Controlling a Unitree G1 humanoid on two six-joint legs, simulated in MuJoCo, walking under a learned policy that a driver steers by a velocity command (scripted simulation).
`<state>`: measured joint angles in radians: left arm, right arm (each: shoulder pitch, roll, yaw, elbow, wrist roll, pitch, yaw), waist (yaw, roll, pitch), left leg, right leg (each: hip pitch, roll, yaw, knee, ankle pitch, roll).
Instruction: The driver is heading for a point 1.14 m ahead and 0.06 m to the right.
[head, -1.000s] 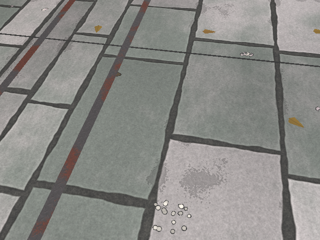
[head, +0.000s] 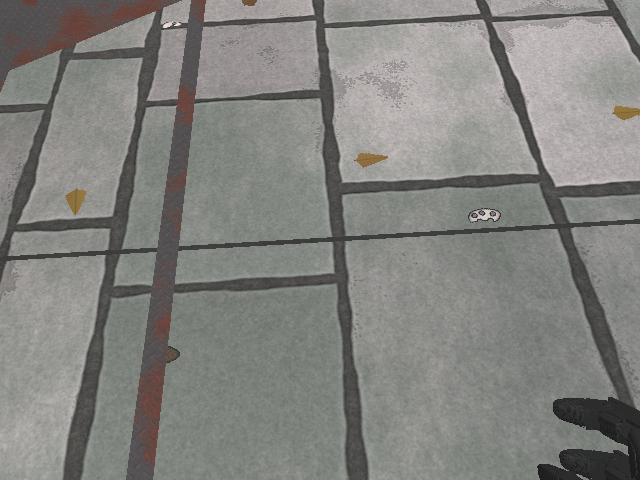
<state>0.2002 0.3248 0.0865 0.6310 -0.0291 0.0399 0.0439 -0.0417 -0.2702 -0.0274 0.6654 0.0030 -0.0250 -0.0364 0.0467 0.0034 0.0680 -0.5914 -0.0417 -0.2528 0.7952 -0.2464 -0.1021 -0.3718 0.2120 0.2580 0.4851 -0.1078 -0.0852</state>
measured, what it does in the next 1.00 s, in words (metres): steps to the left: left foot, then right foot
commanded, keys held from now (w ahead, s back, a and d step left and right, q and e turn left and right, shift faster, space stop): e+shift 0.32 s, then shift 0.06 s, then q+shift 0.62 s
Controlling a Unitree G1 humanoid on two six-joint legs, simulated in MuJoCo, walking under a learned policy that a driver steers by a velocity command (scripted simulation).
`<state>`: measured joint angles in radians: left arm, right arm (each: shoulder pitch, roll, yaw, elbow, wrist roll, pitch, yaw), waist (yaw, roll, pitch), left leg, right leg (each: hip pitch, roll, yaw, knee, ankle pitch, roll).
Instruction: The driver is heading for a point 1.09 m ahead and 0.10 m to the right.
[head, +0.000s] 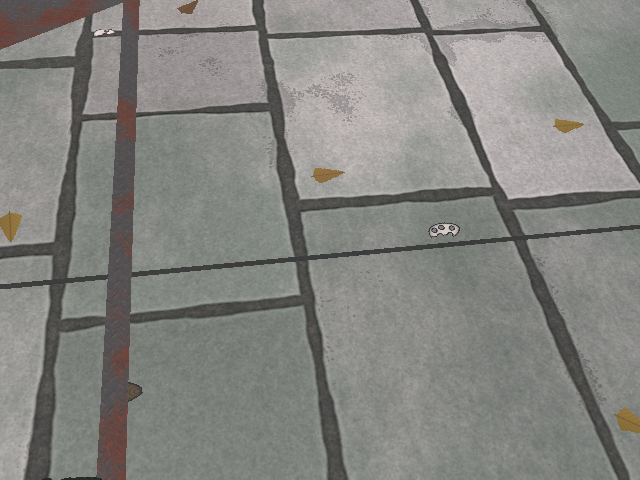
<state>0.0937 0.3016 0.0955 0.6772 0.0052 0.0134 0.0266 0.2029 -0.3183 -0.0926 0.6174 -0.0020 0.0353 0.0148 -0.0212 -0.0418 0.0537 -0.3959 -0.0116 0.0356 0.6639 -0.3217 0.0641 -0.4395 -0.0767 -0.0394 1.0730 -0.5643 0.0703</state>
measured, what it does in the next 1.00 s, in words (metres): steps on the spot, turning right: right foot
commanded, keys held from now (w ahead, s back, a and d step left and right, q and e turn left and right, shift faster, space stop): q+shift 0.18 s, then e+shift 0.82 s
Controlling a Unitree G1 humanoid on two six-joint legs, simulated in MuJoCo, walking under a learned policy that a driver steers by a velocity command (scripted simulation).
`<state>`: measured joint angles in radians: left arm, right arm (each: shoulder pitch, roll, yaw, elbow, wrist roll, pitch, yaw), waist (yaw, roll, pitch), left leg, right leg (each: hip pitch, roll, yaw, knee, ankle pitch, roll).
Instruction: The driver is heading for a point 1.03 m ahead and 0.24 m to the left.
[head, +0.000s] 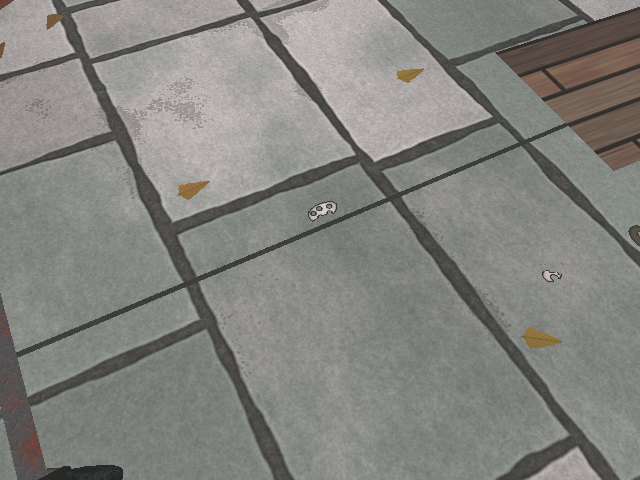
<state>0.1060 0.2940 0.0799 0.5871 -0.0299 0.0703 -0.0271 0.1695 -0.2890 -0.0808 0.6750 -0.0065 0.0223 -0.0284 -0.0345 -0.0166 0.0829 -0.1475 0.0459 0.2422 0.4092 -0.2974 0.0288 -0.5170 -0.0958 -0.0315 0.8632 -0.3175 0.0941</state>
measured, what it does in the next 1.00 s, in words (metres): walks ahead, turning left: right foot, then left foot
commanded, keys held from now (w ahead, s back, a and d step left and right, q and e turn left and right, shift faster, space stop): e+shift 0.02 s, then shift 0.02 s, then q+shift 0.24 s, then w+q+shift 0.58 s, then w+e+shift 0.14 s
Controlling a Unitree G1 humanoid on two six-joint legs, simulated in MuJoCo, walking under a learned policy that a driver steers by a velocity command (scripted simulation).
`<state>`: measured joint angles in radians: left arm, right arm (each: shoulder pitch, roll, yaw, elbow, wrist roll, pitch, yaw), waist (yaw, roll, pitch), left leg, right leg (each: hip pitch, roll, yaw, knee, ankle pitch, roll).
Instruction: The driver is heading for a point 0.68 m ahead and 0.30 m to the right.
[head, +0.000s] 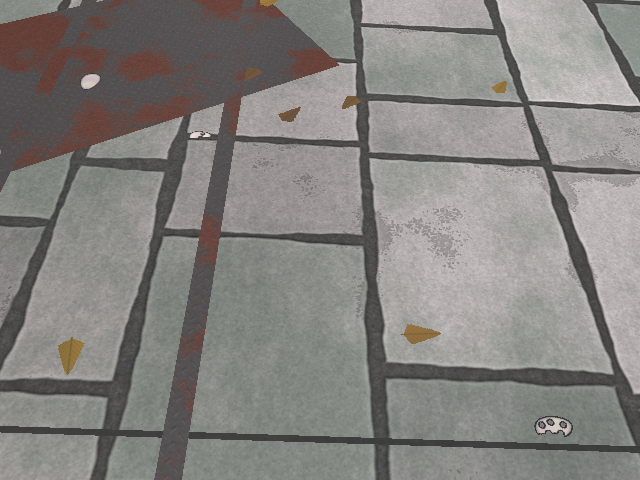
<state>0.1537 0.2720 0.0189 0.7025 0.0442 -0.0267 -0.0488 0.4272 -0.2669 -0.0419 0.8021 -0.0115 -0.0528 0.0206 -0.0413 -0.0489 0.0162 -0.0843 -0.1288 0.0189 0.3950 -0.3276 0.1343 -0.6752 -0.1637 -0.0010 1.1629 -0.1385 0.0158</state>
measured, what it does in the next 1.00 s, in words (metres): walks ahead, turning right: right foot, then left foot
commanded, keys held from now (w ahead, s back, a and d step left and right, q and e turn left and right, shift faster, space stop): w+e+shift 0.78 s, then shift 0.22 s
